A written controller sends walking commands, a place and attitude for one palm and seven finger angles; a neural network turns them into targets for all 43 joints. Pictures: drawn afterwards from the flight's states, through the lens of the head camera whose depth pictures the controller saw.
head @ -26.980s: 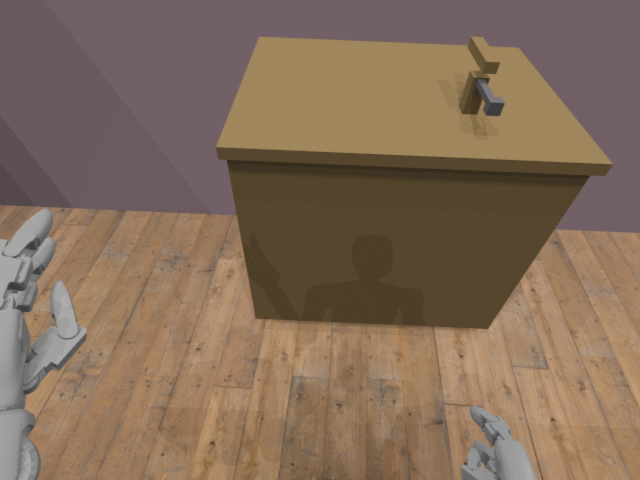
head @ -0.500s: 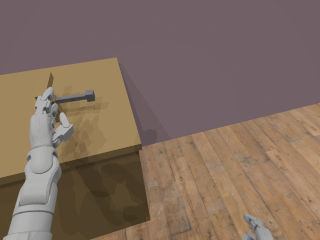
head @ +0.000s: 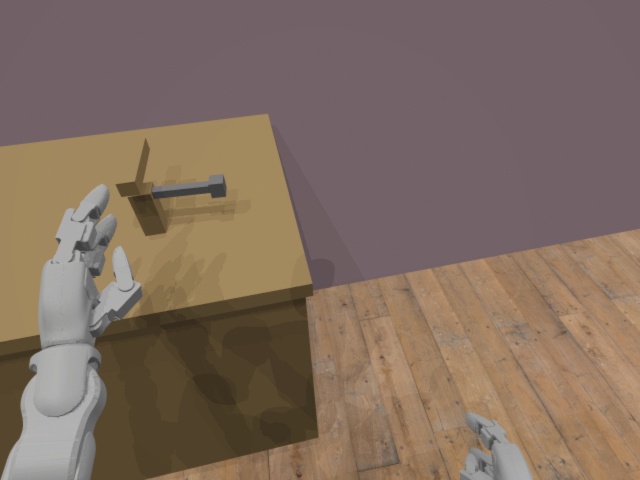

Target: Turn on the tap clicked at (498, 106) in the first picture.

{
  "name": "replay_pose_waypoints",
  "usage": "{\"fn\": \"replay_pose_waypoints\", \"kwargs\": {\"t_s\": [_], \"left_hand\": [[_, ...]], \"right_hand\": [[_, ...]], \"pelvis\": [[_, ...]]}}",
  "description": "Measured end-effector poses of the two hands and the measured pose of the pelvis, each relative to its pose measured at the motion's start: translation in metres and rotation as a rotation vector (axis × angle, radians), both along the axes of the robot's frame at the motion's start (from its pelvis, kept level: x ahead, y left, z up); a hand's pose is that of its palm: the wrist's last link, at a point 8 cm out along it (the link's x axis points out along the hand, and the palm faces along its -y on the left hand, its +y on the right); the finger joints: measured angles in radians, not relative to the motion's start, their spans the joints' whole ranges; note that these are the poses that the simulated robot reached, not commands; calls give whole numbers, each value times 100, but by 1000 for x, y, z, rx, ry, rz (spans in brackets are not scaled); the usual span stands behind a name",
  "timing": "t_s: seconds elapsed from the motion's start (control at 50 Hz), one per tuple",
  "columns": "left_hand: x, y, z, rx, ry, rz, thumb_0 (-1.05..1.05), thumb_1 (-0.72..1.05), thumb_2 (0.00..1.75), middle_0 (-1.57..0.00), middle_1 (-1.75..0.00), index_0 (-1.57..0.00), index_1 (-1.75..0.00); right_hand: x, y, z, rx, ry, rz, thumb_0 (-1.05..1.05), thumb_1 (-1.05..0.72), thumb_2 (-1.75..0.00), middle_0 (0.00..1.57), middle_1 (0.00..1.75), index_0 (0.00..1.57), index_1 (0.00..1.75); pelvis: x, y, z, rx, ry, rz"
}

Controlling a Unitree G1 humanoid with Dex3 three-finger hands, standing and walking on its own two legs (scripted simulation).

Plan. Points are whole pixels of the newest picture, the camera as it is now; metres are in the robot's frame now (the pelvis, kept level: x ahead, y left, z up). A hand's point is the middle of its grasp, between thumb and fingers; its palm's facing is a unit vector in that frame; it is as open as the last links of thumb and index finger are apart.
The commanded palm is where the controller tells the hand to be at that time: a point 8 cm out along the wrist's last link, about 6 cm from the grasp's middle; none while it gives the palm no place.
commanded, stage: draw the hand back beside the body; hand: left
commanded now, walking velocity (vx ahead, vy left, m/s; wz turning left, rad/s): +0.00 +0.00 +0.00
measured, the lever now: (217, 186) +0.53 +0.25 +0.10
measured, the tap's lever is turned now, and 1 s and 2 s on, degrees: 86 86 86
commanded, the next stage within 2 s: step back with the hand held close in 0.58 s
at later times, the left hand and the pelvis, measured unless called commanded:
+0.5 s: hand (103, 336) +0.19 +0.24 +0.16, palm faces +0.47 -0.82 -0.32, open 7.5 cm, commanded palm +0.15 +0.27 +0.17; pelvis +0.00 -0.01 +0.00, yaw +1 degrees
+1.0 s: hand (114, 351) +0.19 +0.24 +0.14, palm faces +0.37 -0.82 -0.44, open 7.4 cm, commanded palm +0.14 +0.28 +0.17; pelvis -0.01 +0.00 -0.01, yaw +1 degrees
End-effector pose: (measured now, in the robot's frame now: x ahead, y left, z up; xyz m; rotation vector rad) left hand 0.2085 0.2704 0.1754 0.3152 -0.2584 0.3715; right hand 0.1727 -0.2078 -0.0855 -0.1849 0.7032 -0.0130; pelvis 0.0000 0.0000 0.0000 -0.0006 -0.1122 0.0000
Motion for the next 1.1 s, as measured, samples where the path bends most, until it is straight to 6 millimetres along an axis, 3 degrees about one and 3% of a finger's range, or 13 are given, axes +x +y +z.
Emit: {"fn": "replay_pose_waypoints", "kwargs": {"t_s": [0.38,0.62,0.72,0.8,0.9,0.98,1.1], "left_hand": [[-58,5,-2,77,47,73,2,89,90,-21,-30,-21,-30],[-55,-1,-4,59,32,88,2,89,90,-21,-30,-21,-30],[-53,-5,-3,69,37,78,2,89,90,-21,-30,-21,-30],[-49,4,4,131,27,95,2,89,90,-21,-30,-21,-30],[-46,7,-12,127,91,79,2,89,90,-21,-30,-21,-30],[-53,4,-20,133,154,43,2,89,90,-21,-30,-21,-30],[-69,15,-4,217,114,64,2,88,90,-22,-30,-21,-30]], "right_hand": [[15,-13,8,-26,-60,-2,1,-90,-89,20,30,20,30],[15,-11,6,-16,-70,15,1,-90,-89,20,30,20,30],[11,-14,4,-13,-62,7,1,-90,-89,20,30,21,30],[6,-20,1,-15,-41,-11,1,-90,-89,20,30,21,30],[-11,-33,-2,-46,12,-68,1,-90,-89,20,30,21,30],[-26,-40,-4,-80,40,-113,1,-90,-89,20,30,21,30],[-40,-39,-9,-97,50,-125,1,-90,-89,20,30,20,30]], "pelvis": [[5,-5,-1,-3,4,6],[1,-11,-3,2,3,16],[2,-13,-3,2,2,12],[-1,-14,-5,-8,42,25],[-6,-9,-8,-13,92,31],[-10,-2,-9,-1,109,20],[-24,4,-14,11,113,13]]}}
